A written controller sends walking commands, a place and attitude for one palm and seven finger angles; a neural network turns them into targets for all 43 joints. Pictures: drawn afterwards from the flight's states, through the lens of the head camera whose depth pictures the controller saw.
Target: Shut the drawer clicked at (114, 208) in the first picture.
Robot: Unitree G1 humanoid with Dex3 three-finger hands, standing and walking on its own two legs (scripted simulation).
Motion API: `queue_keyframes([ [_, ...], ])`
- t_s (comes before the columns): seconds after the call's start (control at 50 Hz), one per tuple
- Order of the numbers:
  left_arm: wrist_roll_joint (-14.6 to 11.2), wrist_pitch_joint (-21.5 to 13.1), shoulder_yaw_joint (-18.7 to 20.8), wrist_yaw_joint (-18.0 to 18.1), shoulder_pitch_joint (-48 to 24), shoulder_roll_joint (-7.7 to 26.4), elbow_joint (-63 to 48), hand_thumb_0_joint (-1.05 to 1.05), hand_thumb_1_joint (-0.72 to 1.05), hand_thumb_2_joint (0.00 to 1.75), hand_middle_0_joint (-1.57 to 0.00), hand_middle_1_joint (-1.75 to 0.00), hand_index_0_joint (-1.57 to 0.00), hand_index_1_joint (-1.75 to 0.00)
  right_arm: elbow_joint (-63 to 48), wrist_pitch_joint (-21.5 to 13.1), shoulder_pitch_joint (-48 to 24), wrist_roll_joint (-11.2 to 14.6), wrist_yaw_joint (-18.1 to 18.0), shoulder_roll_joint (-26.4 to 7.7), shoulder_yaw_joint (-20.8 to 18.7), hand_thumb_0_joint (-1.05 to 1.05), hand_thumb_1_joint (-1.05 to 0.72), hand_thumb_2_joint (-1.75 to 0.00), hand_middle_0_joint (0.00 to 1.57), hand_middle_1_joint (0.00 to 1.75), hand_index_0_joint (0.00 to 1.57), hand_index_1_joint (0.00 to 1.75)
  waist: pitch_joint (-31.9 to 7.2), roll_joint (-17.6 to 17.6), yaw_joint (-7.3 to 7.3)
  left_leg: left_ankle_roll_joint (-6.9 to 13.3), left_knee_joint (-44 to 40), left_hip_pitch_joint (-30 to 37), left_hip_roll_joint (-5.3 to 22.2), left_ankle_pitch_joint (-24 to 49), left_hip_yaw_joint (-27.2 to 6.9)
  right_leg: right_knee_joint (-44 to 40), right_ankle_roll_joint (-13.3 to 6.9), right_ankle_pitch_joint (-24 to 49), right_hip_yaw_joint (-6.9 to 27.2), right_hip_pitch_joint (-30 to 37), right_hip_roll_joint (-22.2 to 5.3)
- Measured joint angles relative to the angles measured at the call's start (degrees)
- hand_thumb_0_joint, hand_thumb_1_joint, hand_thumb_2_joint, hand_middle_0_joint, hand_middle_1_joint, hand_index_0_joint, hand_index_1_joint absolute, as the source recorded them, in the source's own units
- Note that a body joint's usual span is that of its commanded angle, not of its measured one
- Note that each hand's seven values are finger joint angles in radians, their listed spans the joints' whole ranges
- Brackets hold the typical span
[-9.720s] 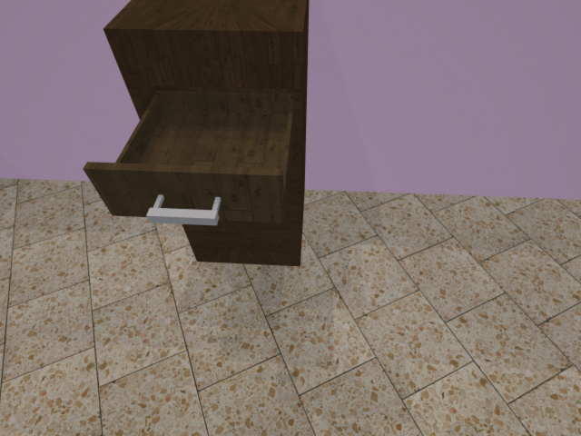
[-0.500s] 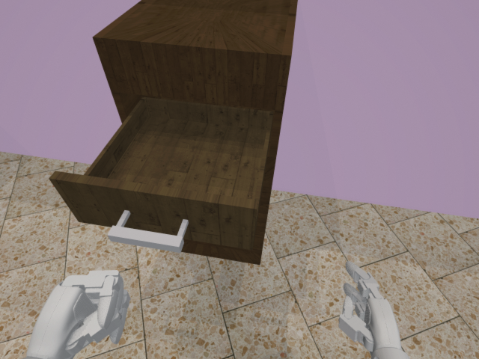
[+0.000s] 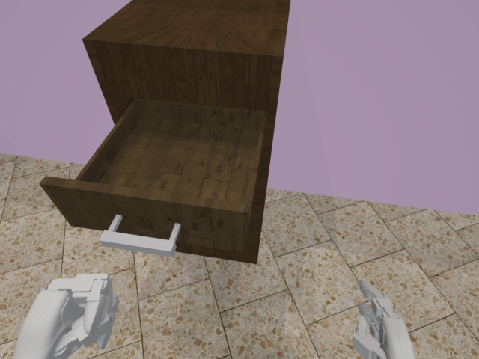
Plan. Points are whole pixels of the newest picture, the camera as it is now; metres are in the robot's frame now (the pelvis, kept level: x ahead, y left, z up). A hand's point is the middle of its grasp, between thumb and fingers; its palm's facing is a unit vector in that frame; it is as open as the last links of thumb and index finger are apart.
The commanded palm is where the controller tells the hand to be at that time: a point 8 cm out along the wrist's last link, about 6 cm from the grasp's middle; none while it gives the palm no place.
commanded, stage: raise the hand and make a fist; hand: left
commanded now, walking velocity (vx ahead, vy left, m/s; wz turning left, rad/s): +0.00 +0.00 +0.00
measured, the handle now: (142, 233) +0.33 +0.22 +0.00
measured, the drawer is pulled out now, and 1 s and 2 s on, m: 0.30 0.30 0.30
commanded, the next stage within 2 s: bring the fist close to the handle in 0.02 s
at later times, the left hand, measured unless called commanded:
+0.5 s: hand (127, 315) +0.17 +0.17 +0.06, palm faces -0.04 -1.00 -0.09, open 3.3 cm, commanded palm +0.14 +0.23 +0.06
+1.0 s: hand (144, 298) +0.21 +0.17 +0.01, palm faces -0.08 -1.00 -0.05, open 3.3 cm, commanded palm +0.19 +0.23 +0.01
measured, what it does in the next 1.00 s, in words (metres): stands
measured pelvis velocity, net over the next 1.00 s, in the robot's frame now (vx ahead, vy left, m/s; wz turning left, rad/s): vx -0.01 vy -0.01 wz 0.00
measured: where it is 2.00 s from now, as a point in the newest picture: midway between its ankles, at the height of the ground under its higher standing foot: outside the picture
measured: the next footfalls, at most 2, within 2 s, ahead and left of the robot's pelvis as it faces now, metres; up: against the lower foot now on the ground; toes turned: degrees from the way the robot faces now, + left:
none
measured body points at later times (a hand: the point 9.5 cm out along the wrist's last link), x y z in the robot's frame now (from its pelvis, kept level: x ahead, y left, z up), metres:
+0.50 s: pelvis -0.01 -0.03 -0.01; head +0.03 -0.03 +0.44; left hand +0.17 +0.23 +0.07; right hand +0.18 -0.26 -0.07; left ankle -0.02 +0.09 -0.69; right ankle +0.02 -0.12 -0.69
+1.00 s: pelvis -0.01 -0.01 -0.03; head +0.06 -0.01 +0.41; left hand +0.21 +0.23 +0.02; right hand +0.17 -0.25 -0.11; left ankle -0.02 +0.09 -0.69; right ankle +0.02 -0.12 -0.69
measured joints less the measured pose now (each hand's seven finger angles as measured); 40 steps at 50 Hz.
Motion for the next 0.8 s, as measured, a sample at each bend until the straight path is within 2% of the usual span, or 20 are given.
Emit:
queue_keyframes([
  [0.08,-0.89,-0.65,1.65,-0.69,0.13,-0.20,1.41,0.02,0.89,0.89,-1.40,-1.60,-1.40,-1.60,0.50,0.10,-0.36,0.26,-0.18,-0.03,-0.01,0.01,-0.90,-0.90,0.20,0.30,0.20,0.30,-0.26,0.30,0.19,-0.40,-0.47,0.34,0.23,0.21,-0.26,-0.28,-0.41,0.00,-0.25,0.30,0.23],
  [0.18,-1.16,-0.44,1.02,-2.56,-0.20,-0.30,3.84,0.02,0.90,0.89,-1.40,-1.60,-1.40,-1.60,0.59,-0.62,-1.20,0.27,-0.61,-0.54,0.26,0.01,-0.90,-0.90,0.20,0.30,0.20,0.30,0.24,0.95,0.41,-0.79,-0.65,0.24,0.44,0.55,-0.81,-0.50,-0.88,0.16,-0.80,0.38,0.44],
  [0.32,-1.12,-3.78,1.15,-3.31,-4.03,-0.55,8.29,0.02,0.89,0.89,-1.40,-1.60,-1.40,-1.60,1.18,-0.86,-2.33,-0.34,-0.92,-0.70,0.29,0.01,-0.90,-0.90,0.20,0.30,0.20,0.30,1.05,0.44,0.38,-1.52,0.57,-1.97,0.67,0.72,-1.55,0.90,-1.67,-0.07,-1.54,-1.73,0.57],
  [0.44,-1.47,-5.07,2.76,-4.44,-8.62,-0.22,13.02,0.02,0.89,0.89,-1.40,-1.60,-1.40,-1.60,2.19,-0.08,-2.42,-0.51,-0.89,-1.01,0.07,0.01,-0.90,-0.90,0.20,0.30,0.20,0.30,1.34,0.29,-0.43,-1.95,1.87,-4.20,0.90,0.55,-2.05,2.11,-2.15,-0.34,-2.04,-3.82,0.74],
  [0.6,-1.56,-5.69,2.12,-5.25,-12.45,-0.56,17.26,0.02,0.89,0.89,-1.40,-1.60,-1.40,-1.60,2.92,0.76,-1.81,-0.96,-0.78,-1.59,-0.79,0.01,-0.90,-0.90,0.20,0.30,0.20,0.30,1.22,0.46,-1.80,-1.82,3.00,-6.54,0.76,0.22,-1.53,3.65,-2.05,-0.68,-1.51,-6.53,0.54],
  [0.8,-0.84,-8.58,1.73,-4.35,-15.91,-0.95,21.22,0.02,0.89,0.89,-1.40,-1.60,-1.40,-1.60,2.29,2.06,-1.47,-1.54,-0.43,-1.72,-0.97,0.01,-0.90,-0.90,0.20,0.30,0.20,0.30,0.86,-0.27,-2.11,-1.31,6.59,-11.41,0.31,-1.04,-1.07,7.40,-1.66,-1.85,-1.04,-11.59,-0.06],
])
